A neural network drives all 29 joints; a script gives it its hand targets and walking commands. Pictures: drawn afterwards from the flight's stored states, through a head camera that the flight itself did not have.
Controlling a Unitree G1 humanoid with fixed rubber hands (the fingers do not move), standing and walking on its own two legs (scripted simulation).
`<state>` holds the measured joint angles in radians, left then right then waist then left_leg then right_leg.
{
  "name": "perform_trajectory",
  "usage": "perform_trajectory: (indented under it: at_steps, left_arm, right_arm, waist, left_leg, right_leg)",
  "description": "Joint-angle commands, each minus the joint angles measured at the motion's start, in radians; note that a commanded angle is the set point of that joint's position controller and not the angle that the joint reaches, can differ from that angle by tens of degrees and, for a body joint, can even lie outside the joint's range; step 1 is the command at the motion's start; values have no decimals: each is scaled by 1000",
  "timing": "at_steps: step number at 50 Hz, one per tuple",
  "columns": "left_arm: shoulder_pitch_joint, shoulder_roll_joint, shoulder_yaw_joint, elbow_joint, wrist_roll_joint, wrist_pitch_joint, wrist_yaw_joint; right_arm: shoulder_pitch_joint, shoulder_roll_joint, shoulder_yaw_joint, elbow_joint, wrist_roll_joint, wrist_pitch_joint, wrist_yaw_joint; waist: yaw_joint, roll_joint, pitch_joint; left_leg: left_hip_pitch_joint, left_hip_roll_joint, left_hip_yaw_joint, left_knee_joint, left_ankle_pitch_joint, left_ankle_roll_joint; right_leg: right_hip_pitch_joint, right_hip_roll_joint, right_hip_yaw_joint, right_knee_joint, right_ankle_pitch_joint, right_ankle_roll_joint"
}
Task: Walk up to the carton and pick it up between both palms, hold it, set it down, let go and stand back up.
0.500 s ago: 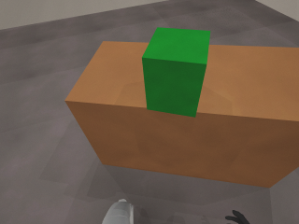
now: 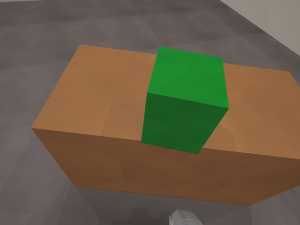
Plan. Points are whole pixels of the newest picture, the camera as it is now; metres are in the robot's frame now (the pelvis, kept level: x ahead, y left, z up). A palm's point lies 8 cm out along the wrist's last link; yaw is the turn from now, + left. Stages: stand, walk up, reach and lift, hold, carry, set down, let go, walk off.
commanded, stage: walk up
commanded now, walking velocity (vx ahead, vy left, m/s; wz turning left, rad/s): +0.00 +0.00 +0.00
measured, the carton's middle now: (179, 102) +0.46 -0.10 +0.03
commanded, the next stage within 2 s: none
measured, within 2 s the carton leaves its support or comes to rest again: neither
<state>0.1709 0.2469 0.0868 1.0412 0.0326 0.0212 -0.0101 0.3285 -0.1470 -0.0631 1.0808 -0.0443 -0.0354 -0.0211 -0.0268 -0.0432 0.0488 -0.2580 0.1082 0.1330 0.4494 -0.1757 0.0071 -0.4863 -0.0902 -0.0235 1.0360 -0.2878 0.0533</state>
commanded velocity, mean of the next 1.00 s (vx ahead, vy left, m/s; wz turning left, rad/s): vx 0.00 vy -0.04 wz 0.00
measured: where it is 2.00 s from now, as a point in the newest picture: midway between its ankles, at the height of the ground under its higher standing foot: outside the picture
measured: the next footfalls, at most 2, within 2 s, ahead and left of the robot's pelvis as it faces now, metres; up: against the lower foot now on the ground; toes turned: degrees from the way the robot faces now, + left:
right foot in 0.14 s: +0.12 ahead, -0.17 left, +0.00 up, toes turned -5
left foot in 0.44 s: +0.03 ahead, +0.06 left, +0.00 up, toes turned +3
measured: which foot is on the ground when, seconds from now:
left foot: down 0.00-0.18, up 0.20-0.42, down 0.44-0.88, up 0.90-1.00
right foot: up 0.00-0.12, down 0.14-0.56, up 0.58-0.86, down 0.88-1.00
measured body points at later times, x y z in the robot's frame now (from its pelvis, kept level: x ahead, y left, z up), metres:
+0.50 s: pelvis +0.02 -0.05 -0.01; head +0.01 -0.04 +0.44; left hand +0.09 +0.16 -0.16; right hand +0.02 -0.26 -0.17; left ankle -0.01 +0.06 -0.75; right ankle +0.08 -0.16 -0.74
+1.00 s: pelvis +0.02 -0.13 -0.01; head +0.04 -0.15 +0.44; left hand +0.09 +0.09 -0.15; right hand +0.00 -0.37 -0.18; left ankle -0.01 +0.03 -0.72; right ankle +0.03 -0.27 -0.74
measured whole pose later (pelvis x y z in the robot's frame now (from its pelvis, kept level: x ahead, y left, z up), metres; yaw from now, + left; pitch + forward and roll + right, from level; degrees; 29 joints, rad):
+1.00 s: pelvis +0.02 -0.13 -0.01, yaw -1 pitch +0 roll +0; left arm 0.18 0.11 0.02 1.05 0.02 0.00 0.04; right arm 0.28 -0.21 -0.07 1.10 -0.01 0.05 -0.03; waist -0.02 0.06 0.04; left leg -0.28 0.07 0.00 0.71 -0.51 -0.02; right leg -0.25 -0.06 -0.04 0.49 -0.24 0.03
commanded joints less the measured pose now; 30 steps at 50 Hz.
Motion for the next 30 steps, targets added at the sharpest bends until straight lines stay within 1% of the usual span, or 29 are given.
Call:
perform_trajectory:
  at_steps: [1, 2, 3, 4, 5, 6, 7, 8, 9, 10, 11, 12, 13, 14, 15, 16, 17, 18, 19, 20, 21, 22, 23, 24, 25, 27, 28, 29, 30]
  left_arm:
    - [13, -82, -37, -66, -27, -4, -13]
    - [22, -54, -34, -49, -32, -19, -4]
    - [46, -44, -38, -30, -32, -24, 11]
    - [95, -24, -37, -11, -34, -25, 23]
    - [159, -14, -37, 21, -33, -25, 30]
    - [189, 22, -31, 34, -31, -32, 35]
    - [188, 84, -25, 27, -22, -42, 38]
    - [142, 110, -29, 9, -21, -42, 40]
    - [60, 114, -38, -10, -26, -33, 42]
    - [-12, 81, -42, -29, -24, -26, 40]
    - [-50, 51, -49, -41, -20, -23, 36]
    - [-61, 35, -56, -42, -17, -24, 37]
    - [-66, 27, -62, -44, -19, -26, 42]
    - [-54, 25, -58, -43, -24, -27, 45]
    - [-46, 14, -59, -43, -29, -30, 46]
    - [-31, 3, -62, -35, -32, -30, 47]
    - [-10, 8, -60, -25, -33, -31, 47]
    - [-9, 21, -55, -16, -32, -28, 48]
    - [-11, 22, -53, -12, -30, -25, 48]
    - [-12, 27, -45, -4, -31, -19, 48]
    - [0, 19, -42, 2, -35, -15, 46]
    - [24, 1, -45, 5, -39, -15, 42]
    - [40, -35, -51, -2, -50, -13, 42]
    - [41, -37, -52, 5, -44, -10, 42]
    - [45, -28, -51, 17, -36, -10, 39]
    - [70, -20, -45, 39, -36, -15, 34]
    - [12, 115, -3, 21, -26, 10, 31]
    - [-23, 86, -12, -10, -18, 23, 28]
    - [-26, 57, -12, -26, -8, 34, 25]
  right_arm:
    - [-54, -103, -3, -61, 24, -3, -13]
    - [-24, -107, -9, -56, 16, -8, -10]
    - [23, -134, -17, -41, 9, -10, -4]
    - [38, -157, -19, -37, 9, -8, 0]
    - [23, -183, -23, -38, 11, -1, 4]
    - [22, -174, -19, -44, 15, 8, 8]
    - [67, -101, 5, -56, 20, 18, 10]
    - [92, -29, 29, -55, 26, 38, 7]
    - [138, -9, 32, -34, 27, 63, -4]
    - [115, -25, 30, -27, 23, 77, -8]
    - [77, -49, 27, -29, 15, 83, -6]
    - [78, -63, 25, -26, 13, 83, 0]
    - [104, -71, 24, -15, 14, 81, 2]
    - [126, -67, 25, 1, 12, 78, 2]
    - [131, -60, 28, 10, 9, 74, -2]
    - [118, -59, 29, 10, 12, 70, -5]
    - [100, -53, 33, 6, 14, 64, -10]
    - [96, -39, 36, 7, 17, 60, -15]
    - [104, -34, 39, 12, 19, 54, -20]
    - [124, -32, 40, 20, 21, 48, -25]
    - [124, -46, 40, 23, 19, 39, -25]
    - [129, -87, 31, 19, 18, 31, -25]
    - [71, -126, 27, 16, 26, 30, -19]
    - [19, -112, 30, 10, 22, 32, -13]
    - [-23, -66, 39, 8, 19, 27, -11]
    - [-7, -43, 44, 1, 24, 19, -15]
    - [30, -207, -10, -39, 7, 17, -39]
    - [69, -266, -28, -33, 0, 22, -51]
    - [91, -269, -34, -32, -5, 28, -60]
  waist:
    - [64, 298, 39]
    - [44, 300, -15]
    - [25, 292, -48]
    - [39, 245, -92]
    - [68, 199, -138]
    - [82, 123, -151]
    - [53, -50, -181]
    - [25, -168, -140]
    - [-3, -219, -108]
    - [-9, -236, -46]
    - [-7, -240, 16]
    - [-12, -246, 23]
    - [-23, -232, 13]
    - [-24, -193, -33]
    - [-20, -146, -51]
    - [-15, -108, -75]
    - [-5, -96, -85]
    - [-7, -97, -85]
    - [-11, -87, -86]
    - [-16, -84, -73]
    - [-10, -49, -51]
    - [1, 6, -66]
    - [34, 149, -20]
    - [40, 227, 35]
    - [52, 216, 60]
    - [45, 168, 27]
    - [-37, 56, 77]
    - [-60, 122, 76]
    - [-59, 115, 62]
  left_leg:
    - [-89, 81, -18, -190, 282, 109]
    - [-4, 59, 6, -106, 490, 117]
    - [13, 77, -12, -65, 568, 136]
    - [5, 110, -45, -38, 561, 143]
    - [-8, 127, -66, -13, 449, 126]
    - [-59, 103, -69, 21, 249, 87]
    - [-127, 51, -29, 92, -56, 23]
    - [-139, -9, -25, 191, -342, -11]
    - [-90, -37, -66, 267, -419, -5]
    - [-79, -38, -90, 304, -375, 1]
    - [-76, -46, -101, 323, -326, 6]
    - [-65, -61, -109, 345, -300, 11]
    - [-74, -58, -111, 356, -278, 13]
    - [-63, -61, -106, 378, -271, 12]
    - [-49, -60, -107, 368, -267, 12]
    - [-43, -63, -113, 317, -272, 10]
    - [-30, -62, -109, 254, -277, 11]
    - [-4, -64, -103, 186, -251, 6]
    - [33, -65, -104, 85, -186, 9]
    - [62, -64, -102, -47, -88, 7]
    - [90, -32, -140, -124, -16, 9]
    - [125, 30, -200, -155, -1, 16]
    - [8, 58, -248, -186, -120, 35]
    - [-132, 63, -258, -229, -243, 44]
    - [-149, 46, -242, -251, -227, 34]
    - [-78, 28, -209, -239, -162, 23]
    - [28, 226, -373, -204, -59, 69]
    - [79, 360, -495, -223, 65, 150]
    - [66, 413, -503, -223, 126, 197]
  right_leg:
    - [102, -23, 4, -288, 40, 9]
    - [108, 42, -64, -338, 35, 15]
    - [152, 68, -94, -373, 46, 8]
    - [241, 81, -100, -439, 100, -5]
    - [329, 75, -82, -556, 223, -17]
    - [418, 34, -43, -618, 299, -24]
    - [477, -121, 108, -684, 331, -52]
    - [382, -255, 272, -783, 287, -97]
    - [267, -285, 275, -814, 131, -166]
    - [173, -248, 264, -862, -67, -187]
    - [112, -186, 222, -884, -116, -173]
    - [96, -147, 186, -878, -73, -164]
    - [134, -140, 147, -855, 4, -167]
    - [165, -144, 122, -838, 42, -174]
    - [192, -146, 129, -823, 82, -187]
    - [233, -141, 137, -799, 113, -193]
    - [255, -144, 143, -780, 131, -199]
    - [254, -139, 145, -766, 122, -201]
    - [249, -132, 151, -746, 128, -199]
    - [250, -123, 146, -736, 125, -180]
    - [231, -99, 136, -715, 137, -154]
    - [210, -75, 108, -683, 114, -124]
    - [249, 5, 32, -682, 109, -97]
    - [343, 17, 7, -678, 130, -80]
    - [375, 8, 15, -660, 175, -81]
    - [353, 5, 30, -658, 185, -90]
    - [120, 47, -56, -477, 104, -55]
    - [-29, 40, -41, -284, -85, -28]
    - [-76, 22, 18, -123, -151, -23]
